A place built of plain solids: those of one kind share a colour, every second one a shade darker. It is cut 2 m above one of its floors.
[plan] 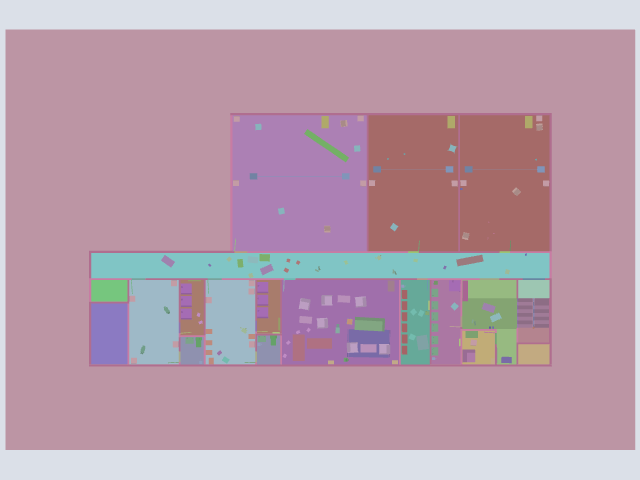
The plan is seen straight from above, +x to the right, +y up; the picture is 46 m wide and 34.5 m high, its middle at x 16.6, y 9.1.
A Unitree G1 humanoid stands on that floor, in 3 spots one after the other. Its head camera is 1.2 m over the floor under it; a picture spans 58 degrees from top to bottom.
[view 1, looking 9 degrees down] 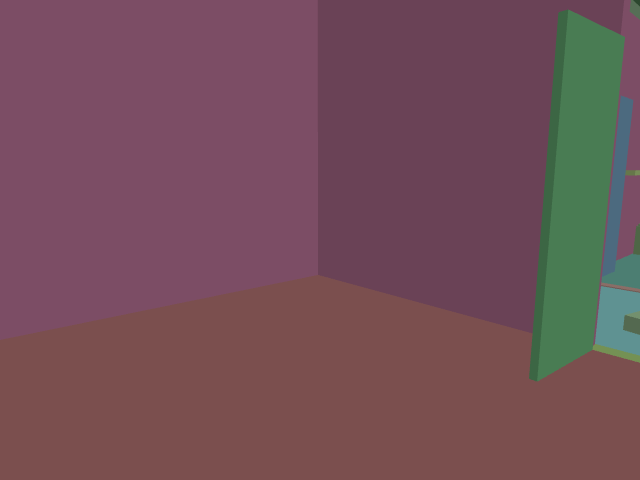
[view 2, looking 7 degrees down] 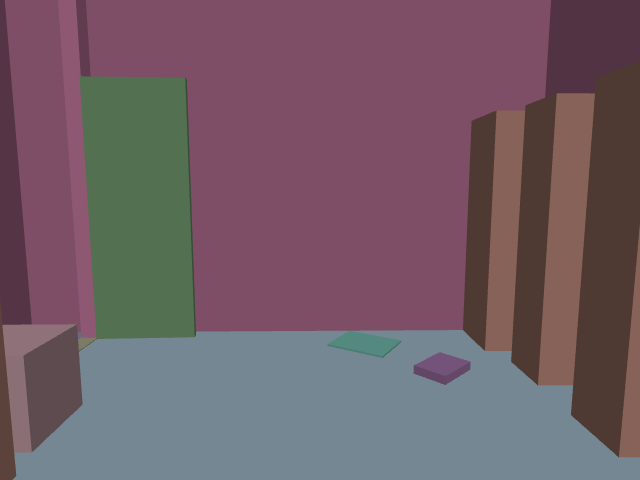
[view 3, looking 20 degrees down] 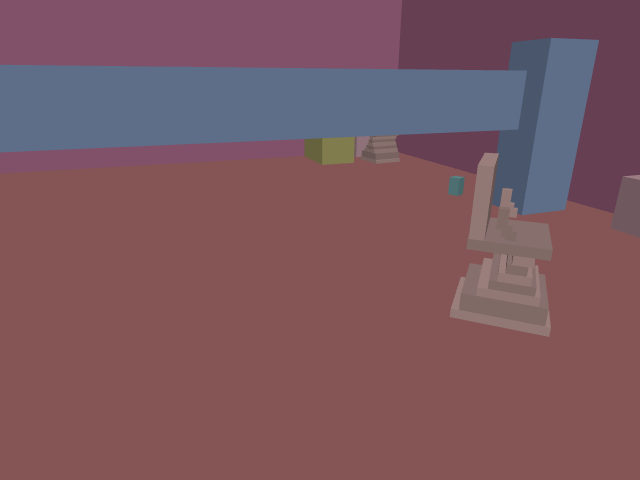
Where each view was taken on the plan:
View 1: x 22.77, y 11.53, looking -41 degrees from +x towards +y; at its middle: wall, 5.00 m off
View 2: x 10.22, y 3.67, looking -91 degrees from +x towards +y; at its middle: wall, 3.54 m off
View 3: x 29.02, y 10.88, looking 70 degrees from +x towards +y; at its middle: floor_court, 3.51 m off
